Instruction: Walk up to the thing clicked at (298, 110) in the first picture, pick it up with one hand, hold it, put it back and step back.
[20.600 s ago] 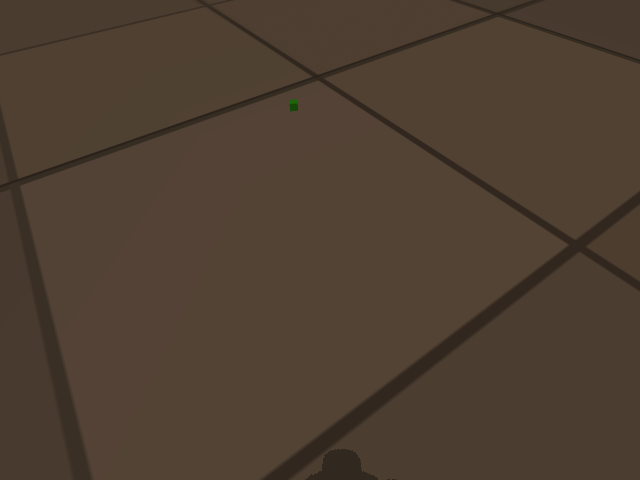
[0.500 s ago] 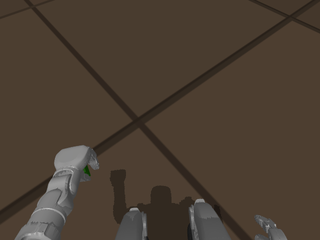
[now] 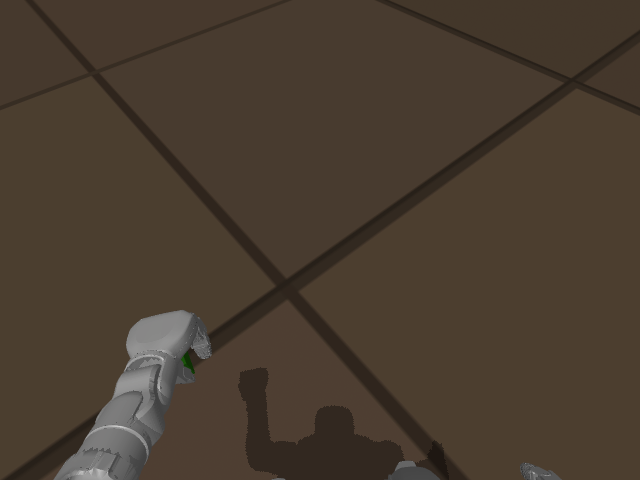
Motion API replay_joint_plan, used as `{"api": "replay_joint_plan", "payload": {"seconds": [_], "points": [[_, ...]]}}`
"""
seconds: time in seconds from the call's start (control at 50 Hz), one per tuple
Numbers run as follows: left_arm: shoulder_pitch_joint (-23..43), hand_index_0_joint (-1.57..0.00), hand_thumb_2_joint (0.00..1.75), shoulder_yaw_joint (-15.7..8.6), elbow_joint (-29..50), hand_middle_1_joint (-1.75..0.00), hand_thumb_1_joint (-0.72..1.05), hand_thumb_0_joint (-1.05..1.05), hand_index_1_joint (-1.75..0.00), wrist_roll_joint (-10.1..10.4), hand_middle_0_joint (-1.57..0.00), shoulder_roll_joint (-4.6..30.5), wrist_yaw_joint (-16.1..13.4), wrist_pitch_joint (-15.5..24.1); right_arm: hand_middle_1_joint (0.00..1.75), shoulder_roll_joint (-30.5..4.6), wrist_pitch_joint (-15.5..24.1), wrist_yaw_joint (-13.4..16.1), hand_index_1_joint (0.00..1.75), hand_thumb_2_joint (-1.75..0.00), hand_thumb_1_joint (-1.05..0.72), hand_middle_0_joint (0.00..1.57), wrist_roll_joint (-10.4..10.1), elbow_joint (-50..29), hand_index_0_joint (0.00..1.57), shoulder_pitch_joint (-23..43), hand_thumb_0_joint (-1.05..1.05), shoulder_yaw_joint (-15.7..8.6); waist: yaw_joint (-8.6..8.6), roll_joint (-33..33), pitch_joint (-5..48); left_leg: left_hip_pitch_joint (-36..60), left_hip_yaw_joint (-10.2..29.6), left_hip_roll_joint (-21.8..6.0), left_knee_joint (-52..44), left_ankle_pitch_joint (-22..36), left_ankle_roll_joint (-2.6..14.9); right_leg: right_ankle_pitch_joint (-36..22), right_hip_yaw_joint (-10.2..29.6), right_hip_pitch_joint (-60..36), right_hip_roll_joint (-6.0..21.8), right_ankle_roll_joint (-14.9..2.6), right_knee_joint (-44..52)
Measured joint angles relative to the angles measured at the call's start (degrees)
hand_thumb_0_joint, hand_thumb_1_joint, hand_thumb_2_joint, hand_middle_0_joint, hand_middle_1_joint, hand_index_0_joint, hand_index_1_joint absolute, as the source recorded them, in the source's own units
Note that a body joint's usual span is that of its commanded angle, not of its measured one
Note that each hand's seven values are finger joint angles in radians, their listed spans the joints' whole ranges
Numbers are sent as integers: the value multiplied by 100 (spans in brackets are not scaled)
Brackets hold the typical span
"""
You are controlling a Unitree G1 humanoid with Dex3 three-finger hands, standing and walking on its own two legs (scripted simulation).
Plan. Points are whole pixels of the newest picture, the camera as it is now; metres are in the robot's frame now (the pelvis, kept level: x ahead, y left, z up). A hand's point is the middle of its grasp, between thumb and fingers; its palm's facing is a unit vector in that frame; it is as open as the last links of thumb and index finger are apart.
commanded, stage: hold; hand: left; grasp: from above
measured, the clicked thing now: (170, 361) +0.32 +0.25 -0.11
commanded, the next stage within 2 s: crouch in 1.96 s
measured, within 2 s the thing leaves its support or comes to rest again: neither
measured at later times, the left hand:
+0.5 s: hand (174, 339) +0.32 +0.22 -0.04, palm faces -0.43 -0.08 -0.90, open 5.4 cm
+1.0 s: hand (172, 348) +0.30 +0.21 -0.02, palm faces -0.44 -0.08 -0.89, open 5.5 cm
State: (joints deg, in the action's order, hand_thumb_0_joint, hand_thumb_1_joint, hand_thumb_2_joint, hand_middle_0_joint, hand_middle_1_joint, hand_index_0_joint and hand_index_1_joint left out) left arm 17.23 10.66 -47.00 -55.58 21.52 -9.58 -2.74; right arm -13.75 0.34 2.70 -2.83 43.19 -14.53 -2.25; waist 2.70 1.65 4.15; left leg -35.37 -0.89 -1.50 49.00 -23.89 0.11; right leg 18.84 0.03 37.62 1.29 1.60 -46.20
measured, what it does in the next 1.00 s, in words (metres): stands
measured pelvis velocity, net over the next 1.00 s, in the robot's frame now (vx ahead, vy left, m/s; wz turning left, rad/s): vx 0.01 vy -0.01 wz -0.01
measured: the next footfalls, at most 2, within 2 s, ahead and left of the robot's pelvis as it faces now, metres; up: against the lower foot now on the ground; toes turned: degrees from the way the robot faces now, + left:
none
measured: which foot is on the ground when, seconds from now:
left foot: down 0.00-1.00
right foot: down 0.00-1.00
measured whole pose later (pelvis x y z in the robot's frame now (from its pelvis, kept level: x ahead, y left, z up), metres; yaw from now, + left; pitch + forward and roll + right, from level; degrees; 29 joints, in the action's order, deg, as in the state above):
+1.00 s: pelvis +0.01 -0.01 +0.03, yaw -1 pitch +3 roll +0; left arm 13.1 12.6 -37.4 -56.4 21.2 -1.4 -3.0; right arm -14.6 -3.6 1.8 -3.6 39.8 -12.0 -2.4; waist 0.1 2.5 1.2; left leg -16.5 -2.0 -1.1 30.9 -16.9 -0.3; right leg 13.2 0.8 20.1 1.4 1.2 -30.7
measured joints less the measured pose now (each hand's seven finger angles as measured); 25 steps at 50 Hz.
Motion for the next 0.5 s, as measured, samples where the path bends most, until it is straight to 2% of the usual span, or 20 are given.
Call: {"api": "replay_joint_plan", "payload": {"seconds": [0.3, 0.5], "points": [[-43, -115, 11, 107, 123, -34, 48, -9, -35, -76, -84, -70, 186, -10, 30, -63, -106, -55, 30, -90, -90, 20, -25, -81, 20, 105, 0, -59, -89, 25, -72, 919, -62, 24, -877, 259, -8, -209, 39, -862, 12, -2, 773], [-147, -115, 10, 151, 455, -33, 49, -10, -33, -78, -84, -61, 444, -50, 30, -73, -218, -85, 30, -90, -90, 20, -50, -158, 20, 125, 0, -79, -173, 56, -102, 1299, -101, 29, -1214, 360, -10, -293, 71, -1208, 10, -3, 1060]]}}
